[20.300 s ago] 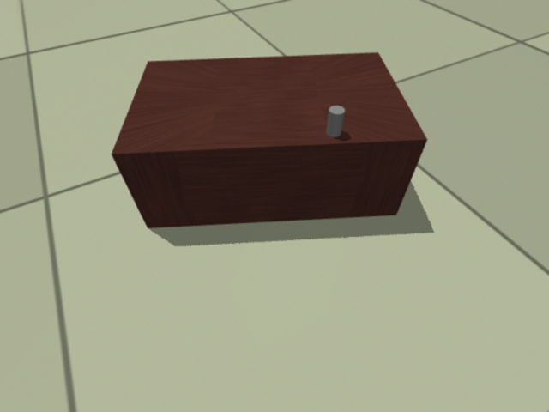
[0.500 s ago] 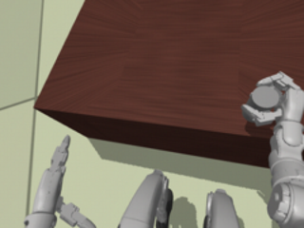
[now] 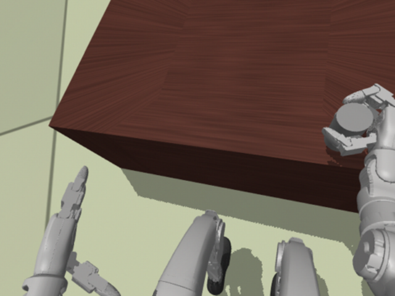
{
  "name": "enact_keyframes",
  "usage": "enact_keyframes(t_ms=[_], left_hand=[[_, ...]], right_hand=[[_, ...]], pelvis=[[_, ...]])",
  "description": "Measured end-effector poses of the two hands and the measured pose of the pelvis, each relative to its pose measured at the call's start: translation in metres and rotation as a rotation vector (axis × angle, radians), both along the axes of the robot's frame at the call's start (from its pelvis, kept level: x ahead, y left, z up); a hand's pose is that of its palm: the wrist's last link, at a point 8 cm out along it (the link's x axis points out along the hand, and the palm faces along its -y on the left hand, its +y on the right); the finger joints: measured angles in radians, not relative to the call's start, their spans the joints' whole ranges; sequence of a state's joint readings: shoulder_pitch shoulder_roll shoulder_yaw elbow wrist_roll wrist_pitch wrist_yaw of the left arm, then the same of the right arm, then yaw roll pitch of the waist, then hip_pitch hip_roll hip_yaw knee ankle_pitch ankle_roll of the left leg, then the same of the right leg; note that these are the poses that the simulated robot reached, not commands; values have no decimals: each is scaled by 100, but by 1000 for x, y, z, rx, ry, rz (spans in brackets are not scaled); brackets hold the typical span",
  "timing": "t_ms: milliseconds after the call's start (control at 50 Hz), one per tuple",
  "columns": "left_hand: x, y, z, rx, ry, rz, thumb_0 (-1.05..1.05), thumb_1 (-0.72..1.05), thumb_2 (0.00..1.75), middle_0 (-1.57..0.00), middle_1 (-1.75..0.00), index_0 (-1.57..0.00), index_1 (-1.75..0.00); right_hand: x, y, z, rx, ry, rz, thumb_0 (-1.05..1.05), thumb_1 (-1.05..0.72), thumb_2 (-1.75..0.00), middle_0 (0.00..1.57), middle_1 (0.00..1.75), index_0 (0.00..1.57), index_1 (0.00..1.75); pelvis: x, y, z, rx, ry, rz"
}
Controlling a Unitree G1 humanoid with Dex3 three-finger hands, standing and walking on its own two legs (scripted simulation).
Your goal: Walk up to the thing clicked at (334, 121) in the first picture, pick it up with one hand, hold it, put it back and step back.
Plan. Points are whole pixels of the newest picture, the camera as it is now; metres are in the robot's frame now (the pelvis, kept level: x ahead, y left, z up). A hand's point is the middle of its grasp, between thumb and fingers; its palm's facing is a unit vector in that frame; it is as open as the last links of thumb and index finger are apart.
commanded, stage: lower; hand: right
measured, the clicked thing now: (345, 129) +0.48 -0.16 -0.06
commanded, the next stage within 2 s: loosen in 0.52 s
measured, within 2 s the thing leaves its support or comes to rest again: rests again in 0.36 s
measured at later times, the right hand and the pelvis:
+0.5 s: hand (345, 128) +0.48 -0.17 -0.07, palm faces +0.08 +1.00 +0.02, open 9.1 cm; pelvis -0.01 +0.00 -0.02, yaw +0 degrees
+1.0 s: hand (346, 128) +0.48 -0.17 -0.07, palm faces +0.08 +1.00 +0.01, open 9.4 cm; pelvis -0.02 +0.00 -0.03, yaw +0 degrees
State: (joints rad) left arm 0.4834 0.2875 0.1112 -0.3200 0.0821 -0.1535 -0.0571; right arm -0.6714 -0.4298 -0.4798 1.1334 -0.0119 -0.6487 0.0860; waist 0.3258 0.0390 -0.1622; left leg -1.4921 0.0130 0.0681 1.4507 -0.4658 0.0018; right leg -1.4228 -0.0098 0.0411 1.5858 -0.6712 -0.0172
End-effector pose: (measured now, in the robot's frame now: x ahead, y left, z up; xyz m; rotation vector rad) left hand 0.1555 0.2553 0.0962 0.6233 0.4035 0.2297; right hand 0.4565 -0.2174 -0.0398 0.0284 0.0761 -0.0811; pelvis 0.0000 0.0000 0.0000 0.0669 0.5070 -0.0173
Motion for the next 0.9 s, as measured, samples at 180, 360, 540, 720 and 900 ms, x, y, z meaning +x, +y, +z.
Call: enact_keyframes(t_ms=[180, 360, 540, 720, 900], left_hand=[[-6, 0, -5, 18, 9, 4, -1, -53, 5, -6, -5, -6, -4], [-6, 0, -3, 42, -12, -8, -1, -53, 4, -6, -5, -6, -4], [-8, -4, -2, 54, -19, -23, -1, -53, 4, -6, -5, -6, -4], [-12, 0, 1, 78, -40, -28, -1, -52, 4, -6, -5, -7, -4], [-16, -1, -2, 72, -45, -32, -1, -50, 2, -6, -6, -8, -3]], right_hand=[[2, 0, -11, -2, -1, 2, -2, 42, -109, 81, 120, 87, 124], [3, 1, -20, -1, 5, -1, -2, 42, -109, 81, 120, 87, 124], [1, 0, -29, 3, -1, -4, -2, 42, -109, 81, 119, 87, 124], [1, 0, -28, -9, -16, 2, -2, 42, -109, 82, 118, 88, 122], [1, -2, -29, -12, -15, -2, -1, 35, -86, 90, 101, 95, 103]], pelvis=[[-4, -1, -9, 2, 9, 1], [-7, -1, -16, 4, 14, 1], [-10, 0, -22, 6, 21, 1], [-13, 0, -27, 4, 19, 1], [-17, 1, -31, 2, 19, -1]])
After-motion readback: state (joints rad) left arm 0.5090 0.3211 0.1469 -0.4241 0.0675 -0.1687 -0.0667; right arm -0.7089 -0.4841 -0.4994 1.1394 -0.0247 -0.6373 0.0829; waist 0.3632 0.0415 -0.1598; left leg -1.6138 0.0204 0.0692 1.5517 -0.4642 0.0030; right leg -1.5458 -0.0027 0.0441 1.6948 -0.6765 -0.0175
